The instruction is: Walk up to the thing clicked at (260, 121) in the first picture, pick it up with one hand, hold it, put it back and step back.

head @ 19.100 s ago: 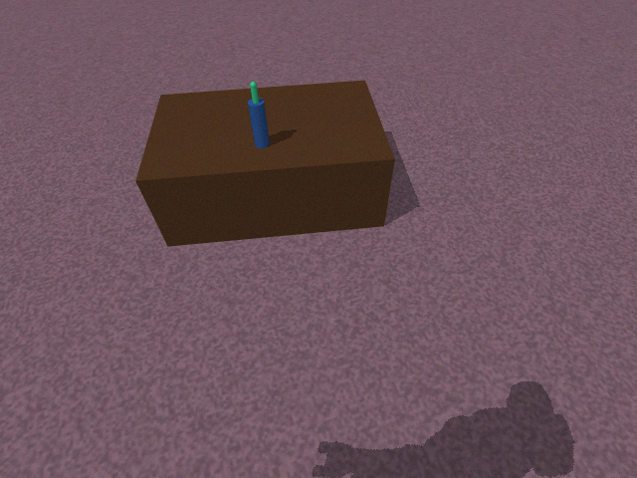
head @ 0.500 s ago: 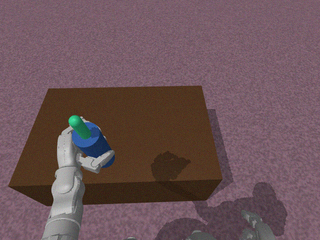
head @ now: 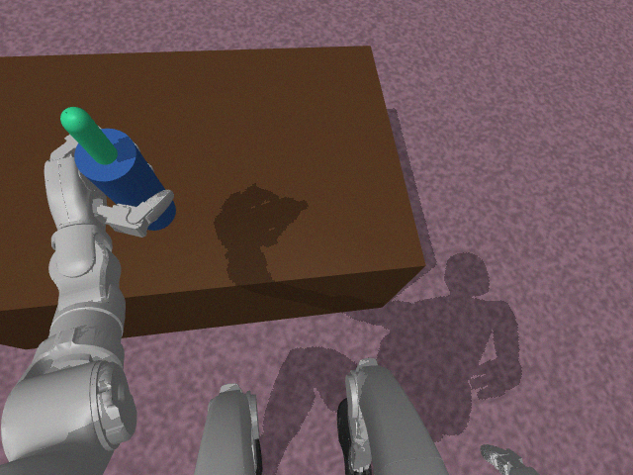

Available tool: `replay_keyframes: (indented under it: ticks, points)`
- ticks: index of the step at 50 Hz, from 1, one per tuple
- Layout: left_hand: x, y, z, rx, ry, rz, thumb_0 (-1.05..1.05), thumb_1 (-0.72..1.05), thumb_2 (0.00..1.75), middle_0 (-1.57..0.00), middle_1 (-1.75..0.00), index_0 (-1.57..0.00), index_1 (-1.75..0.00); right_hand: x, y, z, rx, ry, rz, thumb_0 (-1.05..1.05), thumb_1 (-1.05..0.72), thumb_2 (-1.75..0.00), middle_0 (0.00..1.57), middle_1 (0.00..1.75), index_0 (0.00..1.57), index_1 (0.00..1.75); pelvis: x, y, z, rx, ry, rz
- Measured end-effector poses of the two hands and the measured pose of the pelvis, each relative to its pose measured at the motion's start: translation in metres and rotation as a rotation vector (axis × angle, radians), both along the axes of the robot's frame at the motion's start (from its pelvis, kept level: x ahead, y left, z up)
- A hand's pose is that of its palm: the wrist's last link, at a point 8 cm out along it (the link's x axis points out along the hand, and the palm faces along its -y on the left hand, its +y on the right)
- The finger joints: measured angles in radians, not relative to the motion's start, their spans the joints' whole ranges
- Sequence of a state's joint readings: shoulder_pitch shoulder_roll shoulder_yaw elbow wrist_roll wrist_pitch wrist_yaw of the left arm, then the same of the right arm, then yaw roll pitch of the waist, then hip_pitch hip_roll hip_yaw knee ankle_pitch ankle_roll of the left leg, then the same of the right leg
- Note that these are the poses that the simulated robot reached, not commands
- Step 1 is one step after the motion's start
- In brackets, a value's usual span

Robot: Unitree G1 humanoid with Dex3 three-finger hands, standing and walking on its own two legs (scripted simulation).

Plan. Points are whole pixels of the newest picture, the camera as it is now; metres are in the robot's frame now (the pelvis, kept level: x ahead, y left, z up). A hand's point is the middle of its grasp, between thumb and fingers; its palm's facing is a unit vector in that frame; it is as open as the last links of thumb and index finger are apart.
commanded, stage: crouch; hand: left
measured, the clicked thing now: (124, 175) +0.46 +0.18 +0.04
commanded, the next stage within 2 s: lower in 0.74 s
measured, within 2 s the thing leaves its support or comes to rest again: neither
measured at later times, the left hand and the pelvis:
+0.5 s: hand (139, 180) +0.52 +0.20 -0.05, palm faces +0.17 -0.99 -0.01, open 9.0 cm; pelvis -0.02 +0.01 -0.06, yaw -2 degrees
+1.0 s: hand (147, 181) +0.54 +0.20 -0.10, palm faces +0.18 -0.98 -0.01, open 9.0 cm; pelvis -0.02 +0.01 -0.10, yaw -2 degrees
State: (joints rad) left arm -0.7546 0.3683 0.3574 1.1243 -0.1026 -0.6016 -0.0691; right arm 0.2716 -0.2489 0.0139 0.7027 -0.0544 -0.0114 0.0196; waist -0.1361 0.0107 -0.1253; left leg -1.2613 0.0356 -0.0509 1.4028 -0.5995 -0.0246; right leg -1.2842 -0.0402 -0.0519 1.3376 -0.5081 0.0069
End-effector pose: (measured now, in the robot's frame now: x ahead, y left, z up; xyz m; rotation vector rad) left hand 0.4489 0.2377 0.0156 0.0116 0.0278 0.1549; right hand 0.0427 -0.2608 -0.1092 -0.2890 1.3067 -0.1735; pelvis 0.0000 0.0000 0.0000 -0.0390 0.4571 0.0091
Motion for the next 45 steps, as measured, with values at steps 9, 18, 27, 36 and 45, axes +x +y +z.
replay_keyframes:
  ticks: [9, 18, 27, 36, 45]
  points:
    - [0.020, 0.005, -0.028, -0.010, 0.016, 0.028, -0.05, -0.49, 1.14, -0.80, -1.21, -0.92, -1.28, -0.031, 0.007, -0.027, 0.014, 0.078, -0.048, 0.01, -0.90, -0.90, 0.21, 0.30, 0.21, 0.30, -0.008, 0.001, -0.025, -0.006, 0.054, -0.010]
    - [0.034, 0.011, -0.051, -0.008, 0.013, 0.019, -0.05, -0.49, 1.14, -0.80, -1.22, -0.92, -1.28, -0.039, 0.004, -0.040, -0.020, 0.094, -0.043, 0.01, -0.90, -0.90, 0.21, 0.30, 0.21, 0.30, -0.015, 0.004, -0.047, -0.021, 0.099, -0.014]
    - [0.044, 0.013, -0.072, -0.010, 0.024, 0.016, -0.05, -0.49, 1.14, -0.80, -1.22, -0.92, -1.28, -0.041, 0.005, -0.054, -0.033, 0.109, -0.028, 0.01, -0.91, -0.90, 0.21, 0.30, 0.21, 0.30, -0.018, 0.007, -0.064, -0.030, 0.133, -0.012]
    - [0.055, 0.012, -0.086, -0.007, 0.023, 0.014, -0.05, -0.49, 1.14, -0.80, -1.22, -0.92, -1.29, -0.046, 0.010, -0.072, -0.023, 0.124, -0.030, 0.00, -0.91, -0.91, 0.21, 0.30, 0.21, 0.30, -0.020, 0.007, -0.080, -0.031, 0.157, -0.013]
    - [0.062, 0.013, -0.098, -0.007, 0.023, 0.015, -0.05, -0.49, 1.15, -0.80, -1.22, -0.92, -1.29, -0.052, 0.011, -0.084, -0.022, 0.138, -0.037, 0.00, -0.92, -0.91, 0.21, 0.30, 0.21, 0.30, -0.023, 0.007, -0.093, -0.031, 0.172, -0.016]
